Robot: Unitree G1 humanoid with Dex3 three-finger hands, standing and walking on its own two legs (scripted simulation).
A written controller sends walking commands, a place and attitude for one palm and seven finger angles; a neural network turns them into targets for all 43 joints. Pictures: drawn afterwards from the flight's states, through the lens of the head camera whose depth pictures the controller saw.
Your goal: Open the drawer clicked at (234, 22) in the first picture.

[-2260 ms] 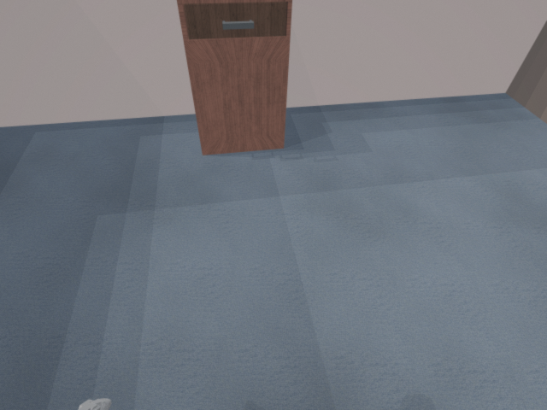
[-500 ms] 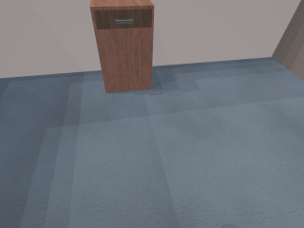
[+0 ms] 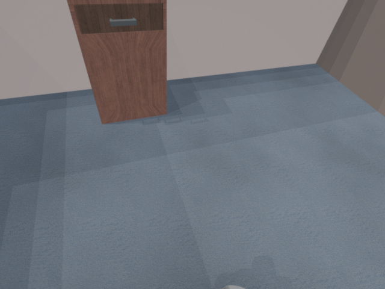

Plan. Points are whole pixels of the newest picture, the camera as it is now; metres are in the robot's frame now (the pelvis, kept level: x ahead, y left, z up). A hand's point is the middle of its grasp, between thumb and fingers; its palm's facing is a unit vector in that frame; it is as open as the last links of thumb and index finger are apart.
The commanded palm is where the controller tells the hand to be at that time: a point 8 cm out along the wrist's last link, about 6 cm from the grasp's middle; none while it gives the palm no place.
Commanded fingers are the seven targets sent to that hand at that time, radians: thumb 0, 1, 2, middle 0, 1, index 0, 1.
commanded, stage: walk to a spot facing it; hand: left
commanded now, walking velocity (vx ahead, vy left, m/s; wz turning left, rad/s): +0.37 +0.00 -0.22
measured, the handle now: (122, 21) +1.37 +0.46 -0.04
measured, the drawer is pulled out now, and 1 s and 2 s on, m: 0.00 0.00 0.00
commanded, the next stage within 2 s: turn to face it in 1.18 s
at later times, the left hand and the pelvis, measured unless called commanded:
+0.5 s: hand (146, 225) +0.31 +0.14 -0.17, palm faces -0.04 -0.97 -0.23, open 7.2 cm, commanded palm none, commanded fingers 0.00 0.90 0.90 -0.20 -0.30 -0.20 -0.30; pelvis +0.26 -0.05 +0.00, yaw -4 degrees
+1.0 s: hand (149, 168) +0.51 +0.17 -0.18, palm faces -0.02 -0.99 -0.14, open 7.4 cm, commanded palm none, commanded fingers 0.00 0.90 0.90 -0.20 -0.30 -0.20 -0.30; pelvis +0.50 +0.00 +0.00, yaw -7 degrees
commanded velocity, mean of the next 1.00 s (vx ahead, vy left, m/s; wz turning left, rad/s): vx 0.37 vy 0.00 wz -0.12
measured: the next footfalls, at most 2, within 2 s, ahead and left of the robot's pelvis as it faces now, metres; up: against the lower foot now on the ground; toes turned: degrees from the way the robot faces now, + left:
right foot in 0.24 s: +0.29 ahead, -0.11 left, +0.00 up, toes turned -11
left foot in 0.76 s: +0.54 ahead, +0.08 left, +0.00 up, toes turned +6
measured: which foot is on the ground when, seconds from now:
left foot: down 0.00-0.24, up 0.26-0.74, down 0.76-1.00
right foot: up 0.00-0.22, down 0.24-0.78, up 0.80-1.00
